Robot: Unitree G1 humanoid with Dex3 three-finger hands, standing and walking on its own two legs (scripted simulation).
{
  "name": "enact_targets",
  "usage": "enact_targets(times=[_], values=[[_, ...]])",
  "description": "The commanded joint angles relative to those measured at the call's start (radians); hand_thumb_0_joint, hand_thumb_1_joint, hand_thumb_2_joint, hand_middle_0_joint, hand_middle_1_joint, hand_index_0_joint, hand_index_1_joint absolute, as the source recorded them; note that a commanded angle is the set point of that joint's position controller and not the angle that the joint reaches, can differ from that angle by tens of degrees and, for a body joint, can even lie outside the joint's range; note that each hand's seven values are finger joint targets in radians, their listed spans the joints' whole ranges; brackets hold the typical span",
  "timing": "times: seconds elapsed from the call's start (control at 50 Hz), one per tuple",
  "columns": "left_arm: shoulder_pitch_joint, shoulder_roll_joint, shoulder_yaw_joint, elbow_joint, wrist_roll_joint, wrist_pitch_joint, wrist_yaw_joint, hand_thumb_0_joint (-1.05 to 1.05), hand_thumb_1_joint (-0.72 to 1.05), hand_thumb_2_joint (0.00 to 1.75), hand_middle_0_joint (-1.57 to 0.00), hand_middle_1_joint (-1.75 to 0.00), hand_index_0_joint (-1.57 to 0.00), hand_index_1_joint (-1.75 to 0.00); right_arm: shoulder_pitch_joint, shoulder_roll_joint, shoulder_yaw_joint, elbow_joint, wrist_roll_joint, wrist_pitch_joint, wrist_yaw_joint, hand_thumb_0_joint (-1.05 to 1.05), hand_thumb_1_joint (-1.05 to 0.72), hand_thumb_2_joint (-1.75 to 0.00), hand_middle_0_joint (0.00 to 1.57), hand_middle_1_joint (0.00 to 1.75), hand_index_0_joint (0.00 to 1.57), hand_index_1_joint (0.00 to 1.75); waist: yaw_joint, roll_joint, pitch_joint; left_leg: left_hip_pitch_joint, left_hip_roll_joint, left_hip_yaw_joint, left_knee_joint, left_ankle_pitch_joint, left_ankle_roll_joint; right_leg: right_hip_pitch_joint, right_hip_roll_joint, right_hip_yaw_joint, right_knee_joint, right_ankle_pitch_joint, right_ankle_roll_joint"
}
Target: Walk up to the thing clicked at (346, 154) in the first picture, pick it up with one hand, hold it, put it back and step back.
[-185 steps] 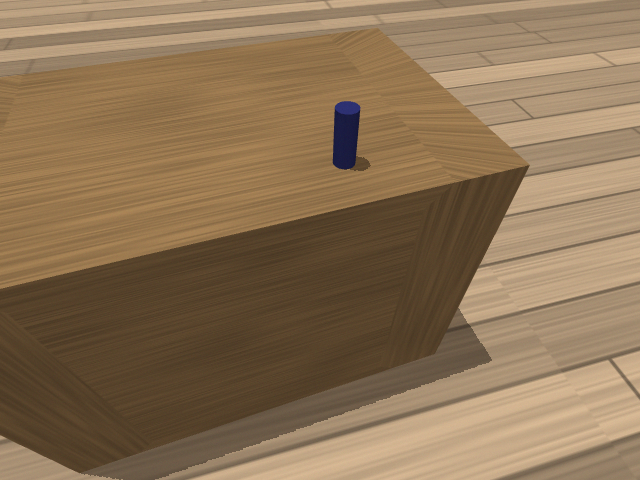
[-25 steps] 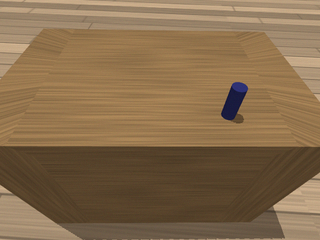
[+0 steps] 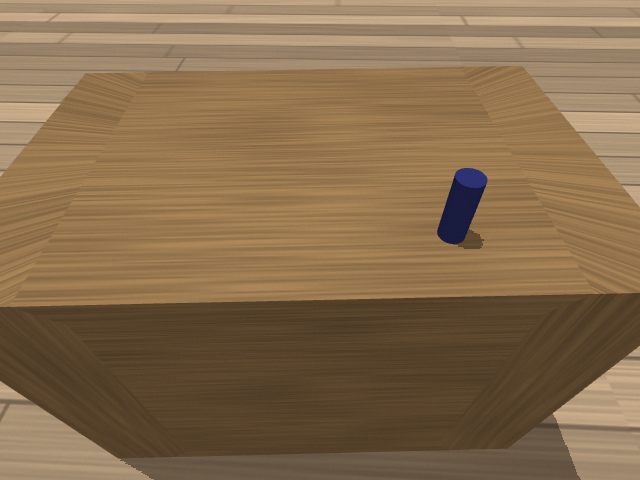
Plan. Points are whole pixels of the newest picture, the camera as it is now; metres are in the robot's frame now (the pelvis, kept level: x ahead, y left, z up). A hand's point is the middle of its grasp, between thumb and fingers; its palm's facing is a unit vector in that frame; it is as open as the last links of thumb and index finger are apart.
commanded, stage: walk up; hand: right
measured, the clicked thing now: (460, 207) +0.46 -0.21 +0.08
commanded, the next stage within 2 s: stand in 0.28 s
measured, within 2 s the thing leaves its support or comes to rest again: neither
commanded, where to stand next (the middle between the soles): +0.04 +0.01 m, yaw +0 degrees
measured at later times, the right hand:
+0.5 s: hand out of the picture +0.07 -0.25 -0.15, palm faces +0.01 +0.94 -0.33, open 7.4 cm
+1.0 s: hand out of the picture +0.07 -0.25 -0.15, palm faces -0.02 +0.94 -0.34, open 7.4 cm
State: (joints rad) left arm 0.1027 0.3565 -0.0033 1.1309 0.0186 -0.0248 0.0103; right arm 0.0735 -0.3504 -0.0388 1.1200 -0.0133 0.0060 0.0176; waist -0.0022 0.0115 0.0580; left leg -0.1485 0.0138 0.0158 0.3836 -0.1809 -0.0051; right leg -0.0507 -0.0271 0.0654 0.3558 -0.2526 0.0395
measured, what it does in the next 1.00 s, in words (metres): stands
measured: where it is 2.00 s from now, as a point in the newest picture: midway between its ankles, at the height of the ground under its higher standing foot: outside the picture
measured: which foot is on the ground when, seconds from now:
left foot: down 0.00-1.00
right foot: down 0.00-1.00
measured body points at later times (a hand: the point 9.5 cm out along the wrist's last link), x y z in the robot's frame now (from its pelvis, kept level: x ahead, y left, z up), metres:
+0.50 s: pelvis -0.01 +0.00 +0.00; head +0.01 +0.00 +0.45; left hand +0.08 +0.30 -0.13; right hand +0.07 -0.30 -0.13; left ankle +0.02 +0.12 -0.74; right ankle -0.03 -0.15 -0.74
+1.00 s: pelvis -0.01 +0.00 +0.00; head +0.00 +0.00 +0.45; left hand +0.05 +0.30 -0.13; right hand +0.07 -0.30 -0.13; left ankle +0.02 +0.12 -0.74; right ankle -0.03 -0.15 -0.74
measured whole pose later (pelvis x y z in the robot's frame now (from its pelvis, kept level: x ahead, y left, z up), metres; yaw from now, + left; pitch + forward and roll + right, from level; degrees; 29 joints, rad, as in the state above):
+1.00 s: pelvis -0.01 +0.00 +0.00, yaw +1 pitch -3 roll +0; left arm 0.14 0.36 0.00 1.12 0.02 -0.01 0.00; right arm 0.10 -0.35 -0.02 1.14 -0.01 -0.01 0.01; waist 0.00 0.00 0.07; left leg -0.16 0.01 0.00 0.35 -0.14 -0.01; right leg -0.06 -0.03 0.05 0.32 -0.21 0.04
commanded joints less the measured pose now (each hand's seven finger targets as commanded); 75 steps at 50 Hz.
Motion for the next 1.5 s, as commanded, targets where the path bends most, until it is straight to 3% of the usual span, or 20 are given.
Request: enact_targets(times=[0.0,0.24,0.28,0.36,0.54,0.7,0.92,1.0,1.04,1.1,1.14,1.38,1.48], values=[[-0.059,0.223,0.044,-0.065,-0.002,-0.019,0.011,0.00,0.90,0.90,-0.20,-0.30,-0.20,-0.30,-0.050,-0.213,-0.036,-0.060,0.003,-0.019,-0.011,0.00,-0.90,-0.90,0.20,0.30,0.20,0.30,-0.007,-0.017,-0.072,0.078,0.095,-0.080,-0.060,0.103,0.040,-0.087,-0.076,0.034,-0.059,0.174,-0.056],[-0.038,0.225,0.047,-0.063,-0.002,-0.015,0.012,0.00,0.90,0.90,-0.20,-0.30,-0.20,-0.30,-0.045,-0.213,-0.034,-0.060,0.002,-0.017,-0.011,0.00,-0.90,-0.90,0.20,0.30,0.20,0.30,-0.002,-0.012,-0.070,0.078,0.095,-0.081,-0.060,0.102,0.042,-0.088,-0.069,0.033,-0.058,0.177,-0.056],[-0.042,0.215,0.045,-0.069,-0.013,-0.007,0.009,0.00,0.90,0.90,-0.20,-0.30,-0.20,-0.30,-0.041,-0.211,-0.023,-0.058,0.012,-0.028,-0.017,0.00,-0.90,-0.90,0.20,0.30,0.20,0.30,-0.005,-0.044,-0.061,0.081,0.118,-0.102,-0.065,0.222,0.035,-0.086,-0.087,0.036,-0.064,0.213,-0.048],[-0.021,0.209,0.046,-0.071,-0.015,-0.003,0.005,0.00,0.90,0.90,-0.20,-0.30,-0.20,-0.30,-0.041,-0.214,-0.021,-0.050,0.010,-0.035,-0.022,0.00,-0.90,-0.90,0.20,0.30,0.20,0.30,0.003,-0.006,-0.111,0.117,0.119,-0.089,-0.054,0.283,0.031,-0.053,-0.088,0.034,-0.058,0.264,-0.049],[-0.028,0.216,0.046,-0.073,-0.007,0.002,-0.002,0.00,0.90,0.90,-0.20,-0.30,-0.20,-0.30,-0.032,-0.210,-0.013,-0.041,0.008,-0.033,-0.018,0.00,-0.90,-0.90,0.20,0.30,0.20,0.30,-0.009,-0.009,-0.060,0.060,0.113,-0.102,-0.104,0.068,0.026,-0.079,-0.086,0.038,-0.098,0.116,-0.051],[-0.020,0.214,0.048,-0.077,-0.009,-0.003,-0.001,0.00,0.90,0.90,-0.20,-0.30,-0.20,-0.30,-0.036,-0.209,-0.015,-0.044,0.008,-0.037,-0.017,0.00,-0.90,-0.90,0.20,0.30,0.20,0.30,-0.008,-0.018,-0.081,0.091,0.117,-0.097,-0.079,0.144,0.031,-0.085,-0.094,0.044,-0.097,0.147,-0.053],[0.003,0.209,0.048,-0.076,-0.006,-0.001,-0.004,0.00,0.90,0.90,-0.20,-0.30,-0.20,-0.30,-0.028,-0.220,-0.015,-0.042,0.009,-0.035,-0.017,0.00,-0.90,-0.90,0.20,0.30,0.20,0.30,-0.002,-0.010,-0.056,0.055,0.112,-0.112,-0.097,0.055,0.031,-0.090,-0.090,0.039,-0.108,0.089,-0.054],[0.005,0.213,0.048,-0.077,-0.009,0.000,-0.003,0.00,0.90,0.90,-0.20,-0.30,-0.20,-0.30,-0.026,-0.220,-0.013,-0.041,0.008,-0.035,-0.017,0.00,-0.90,-0.90,0.20,0.30,0.20,0.30,-0.002,-0.010,-0.058,0.059,0.111,-0.116,-0.092,0.060,0.030,-0.095,-0.091,0.039,-0.107,0.079,-0.053],[0.006,0.213,0.046,-0.081,-0.007,-0.002,-0.003,0.00,0.90,0.90,-0.20,-0.30,-0.20,-0.30,-0.030,-0.219,-0.014,-0.044,0.008,-0.035,-0.017,0.00,-0.90,-0.90,0.20,0.30,0.20,0.30,-0.001,-0.019,-0.080,0.081,0.112,-0.110,-0.074,0.132,0.032,-0.088,-0.096,0.037,-0.097,0.130,-0.054],[0.006,0.213,0.046,-0.078,-0.006,-0.002,-0.002,0.00,0.90,0.90,-0.20,-0.30,-0.20,-0.30,-0.016,-0.216,-0.011,-0.042,0.010,-0.033,-0.017,0.00,-0.90,-0.90,0.20,0.30,0.20,0.30,-0.006,-0.023,-0.070,0.059,0.111,-0.114,-0.079,0.103,0.034,-0.080,-0.095,0.032,-0.099,0.113,-0.051],[0.009,0.213,0.045,-0.080,-0.009,-0.004,-0.002,0.00,0.90,0.90,-0.20,-0.30,-0.20,-0.30,-0.018,-0.220,-0.010,-0.042,0.009,-0.035,-0.018,0.00,-0.90,-0.90,0.20,0.30,0.20,0.30,-0.002,-0.015,-0.078,0.068,0.112,-0.112,-0.077,0.161,0.033,-0.075,-0.096,0.031,-0.091,0.150,-0.050],[0.023,0.209,0.044,-0.080,-0.006,0.002,-0.003,0.00,0.90,0.90,-0.20,-0.30,-0.20,-0.30,-0.020,-0.223,-0.012,-0.043,0.009,-0.037,-0.020,0.00,-0.90,-0.90,0.20,0.30,0.20,0.30,0.004,0.000,-0.068,0.063,0.113,-0.120,-0.096,0.113,0.031,-0.082,-0.091,0.024,-0.092,0.117,-0.052],[0.018,0.211,0.045,-0.085,-0.007,-0.003,0.000,0.00,0.90,0.90,-0.20,-0.30,-0.20,-0.30,-0.017,-0.223,-0.012,-0.046,0.009,-0.038,-0.021,0.00,-0.90,-0.90,0.20,0.30,0.20,0.30,0.001,-0.014,-0.101,0.096,0.117,-0.108,-0.060,0.234,0.035,-0.059,-0.101,0.024,-0.086,0.203,-0.048]])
